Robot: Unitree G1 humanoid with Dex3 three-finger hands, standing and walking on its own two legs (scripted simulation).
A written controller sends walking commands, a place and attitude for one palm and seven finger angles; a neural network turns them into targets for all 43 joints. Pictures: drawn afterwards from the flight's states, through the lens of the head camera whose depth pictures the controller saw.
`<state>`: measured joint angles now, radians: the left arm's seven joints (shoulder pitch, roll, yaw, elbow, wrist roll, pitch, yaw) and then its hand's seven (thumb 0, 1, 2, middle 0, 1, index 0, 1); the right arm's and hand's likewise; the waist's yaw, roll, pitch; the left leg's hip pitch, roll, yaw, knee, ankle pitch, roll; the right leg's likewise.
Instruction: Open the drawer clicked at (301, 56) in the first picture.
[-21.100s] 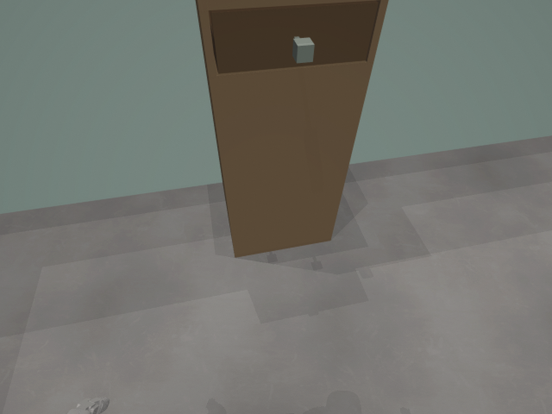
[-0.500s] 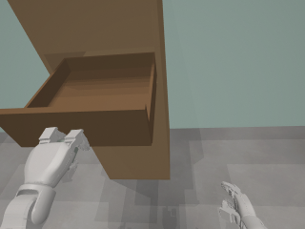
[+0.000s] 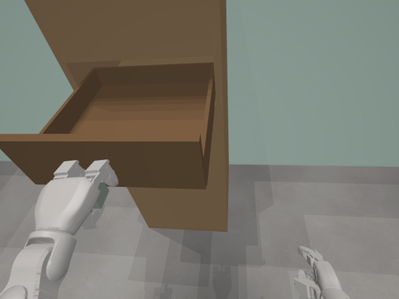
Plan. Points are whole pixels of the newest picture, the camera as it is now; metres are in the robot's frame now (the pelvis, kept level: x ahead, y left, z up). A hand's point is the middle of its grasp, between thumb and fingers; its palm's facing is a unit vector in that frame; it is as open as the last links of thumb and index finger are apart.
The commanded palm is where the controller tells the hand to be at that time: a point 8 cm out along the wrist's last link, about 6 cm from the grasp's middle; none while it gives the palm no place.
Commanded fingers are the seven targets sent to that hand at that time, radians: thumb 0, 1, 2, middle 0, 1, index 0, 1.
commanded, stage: open the thumb to release the handle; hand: left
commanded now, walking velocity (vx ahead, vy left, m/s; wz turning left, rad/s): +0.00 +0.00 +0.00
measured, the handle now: (95, 183) +0.26 +0.24 +0.13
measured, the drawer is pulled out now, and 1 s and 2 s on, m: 0.30 0.29 0.29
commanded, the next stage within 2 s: lift the hand off the handle in 0.30 s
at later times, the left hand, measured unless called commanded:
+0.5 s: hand (86, 215) +0.21 +0.24 +0.11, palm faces +0.10 -0.11 -0.99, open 13.9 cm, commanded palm +0.18 +0.23 +0.17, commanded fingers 0.00 -0.50 0.30 -0.30 -1.20 -0.30 -1.20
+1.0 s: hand (93, 192) +0.24 +0.22 +0.15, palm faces +0.11 -0.07 -0.99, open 13.7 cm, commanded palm +0.20 +0.22 +0.22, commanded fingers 0.00 -0.50 0.30 -0.30 -1.20 -0.30 -1.20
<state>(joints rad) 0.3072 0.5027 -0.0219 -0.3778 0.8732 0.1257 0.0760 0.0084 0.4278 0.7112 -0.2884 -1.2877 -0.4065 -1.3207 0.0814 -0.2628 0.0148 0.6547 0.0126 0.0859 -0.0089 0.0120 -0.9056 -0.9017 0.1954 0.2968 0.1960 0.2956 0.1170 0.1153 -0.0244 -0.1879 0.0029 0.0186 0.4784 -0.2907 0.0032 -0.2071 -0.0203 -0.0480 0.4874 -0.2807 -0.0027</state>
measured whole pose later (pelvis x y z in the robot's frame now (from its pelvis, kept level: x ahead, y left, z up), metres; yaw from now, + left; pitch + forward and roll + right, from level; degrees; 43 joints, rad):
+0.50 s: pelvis -0.02 -0.01 +0.00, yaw +0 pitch -1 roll +0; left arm 0.23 0.49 0.02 -0.27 0.87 0.07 0.03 0.00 -0.46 0.31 -0.32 -1.21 -0.28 -1.18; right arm 0.08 -0.26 0.02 0.65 0.01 0.06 -0.02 0.01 -0.90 -0.90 0.20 0.30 0.20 0.30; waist 0.10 0.10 -0.01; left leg -0.18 0.01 0.01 0.45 -0.25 -0.01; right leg -0.20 -0.01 -0.05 0.46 -0.24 -0.01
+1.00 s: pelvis -0.04 +0.00 +0.00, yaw +0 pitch -3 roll +0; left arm -0.02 0.52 -0.08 -0.17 0.86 0.11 -0.04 0.00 -0.49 0.30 -0.36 -1.23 -0.35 -1.21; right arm 0.05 -0.23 0.05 0.66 0.03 0.05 -0.02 0.01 -0.90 -0.90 0.20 0.30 0.20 0.30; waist 0.11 0.12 0.00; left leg -0.14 0.00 0.01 0.40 -0.20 0.00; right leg -0.17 -0.02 -0.05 0.43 -0.20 -0.01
